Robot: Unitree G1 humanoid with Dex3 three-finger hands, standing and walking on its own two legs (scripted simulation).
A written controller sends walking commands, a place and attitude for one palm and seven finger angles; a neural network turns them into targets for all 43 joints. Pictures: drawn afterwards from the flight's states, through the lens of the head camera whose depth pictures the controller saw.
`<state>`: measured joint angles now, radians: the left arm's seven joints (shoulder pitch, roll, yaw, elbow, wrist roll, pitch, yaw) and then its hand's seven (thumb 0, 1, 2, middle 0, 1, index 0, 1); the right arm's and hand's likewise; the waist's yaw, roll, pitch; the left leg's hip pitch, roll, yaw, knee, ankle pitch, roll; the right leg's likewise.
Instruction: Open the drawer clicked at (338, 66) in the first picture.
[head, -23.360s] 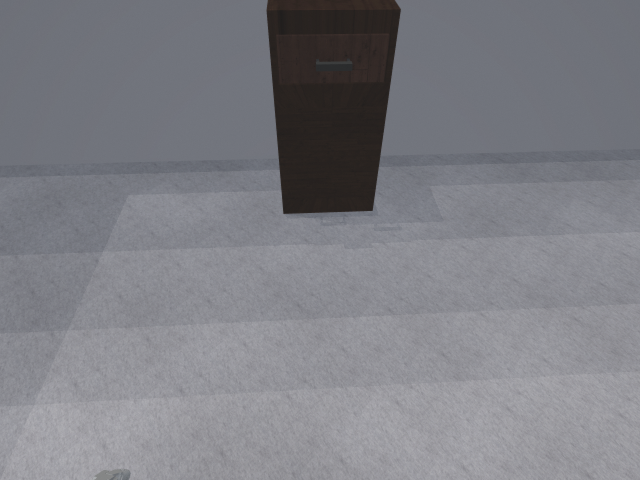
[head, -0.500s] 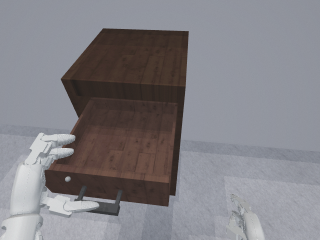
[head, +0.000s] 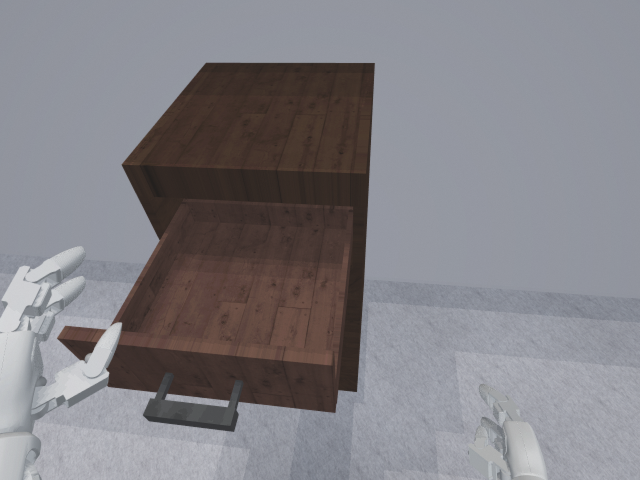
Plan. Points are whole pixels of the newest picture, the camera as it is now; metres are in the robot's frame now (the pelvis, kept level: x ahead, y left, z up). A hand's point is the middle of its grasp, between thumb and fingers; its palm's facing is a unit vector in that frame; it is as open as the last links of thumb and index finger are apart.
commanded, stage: draw the hand back to the body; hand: left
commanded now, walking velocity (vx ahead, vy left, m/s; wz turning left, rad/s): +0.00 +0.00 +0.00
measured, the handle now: (197, 399) +0.23 +0.22 -0.06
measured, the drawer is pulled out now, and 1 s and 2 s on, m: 0.30 0.30 0.30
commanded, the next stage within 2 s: step back with the hand held close in 0.26 s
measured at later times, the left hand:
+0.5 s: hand (75, 364) +0.17 +0.24 +0.16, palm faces +0.39 -0.80 -0.45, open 7.4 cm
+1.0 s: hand (19, 433) +0.11 +0.26 +0.15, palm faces +0.35 -0.81 -0.47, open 7.4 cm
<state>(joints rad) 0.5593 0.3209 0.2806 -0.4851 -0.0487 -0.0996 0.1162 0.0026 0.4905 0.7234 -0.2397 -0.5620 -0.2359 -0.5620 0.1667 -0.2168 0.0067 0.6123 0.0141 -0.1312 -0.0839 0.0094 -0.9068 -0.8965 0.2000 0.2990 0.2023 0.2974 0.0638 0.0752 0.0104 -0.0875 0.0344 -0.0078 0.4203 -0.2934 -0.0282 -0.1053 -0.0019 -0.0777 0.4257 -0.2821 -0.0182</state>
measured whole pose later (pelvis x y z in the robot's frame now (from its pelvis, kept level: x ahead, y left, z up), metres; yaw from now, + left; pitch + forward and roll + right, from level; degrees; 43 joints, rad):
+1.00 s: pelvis -0.08 +0.02 -0.01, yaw +1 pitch +2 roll -1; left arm 0.65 0.41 0.38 -0.67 -0.05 -0.20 0.14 0.01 0.89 0.90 -0.21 -0.30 -0.21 -0.30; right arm 0.14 -0.18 0.02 0.53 0.01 -0.08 -0.07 0.01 -0.91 -0.90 0.20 0.30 0.20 0.30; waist 0.01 -0.03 0.05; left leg -0.38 0.00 -0.02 0.57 -0.24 0.00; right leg -0.37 -0.04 -0.09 0.54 -0.21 0.00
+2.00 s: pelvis -0.28 -0.05 -0.02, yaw +1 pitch +0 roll -1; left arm 0.65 0.41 0.38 -0.68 -0.05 -0.20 0.13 0.01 0.89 0.90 -0.21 -0.30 -0.21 -0.30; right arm 0.14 -0.17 0.03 0.57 0.02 -0.10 -0.03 0.01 -0.90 -0.90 0.20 0.30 0.21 0.30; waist 0.01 0.00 0.08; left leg -0.50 0.07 -0.03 0.76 -0.32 -0.03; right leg -0.28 0.00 -0.08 0.60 -0.30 -0.02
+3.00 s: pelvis -0.33 -0.06 +0.00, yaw +4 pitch -2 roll +0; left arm 0.28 0.19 0.04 0.93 0.01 0.04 0.03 -0.03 1.01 0.89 -0.21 -0.30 -0.20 -0.30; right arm 0.29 -0.16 0.02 0.97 -0.02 0.02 -0.02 0.00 -0.91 -0.90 0.20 0.30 0.20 0.30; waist 0.01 -0.04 0.09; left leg -0.19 0.02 0.02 0.49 -0.28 0.00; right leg -0.23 0.01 -0.10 0.47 -0.21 -0.05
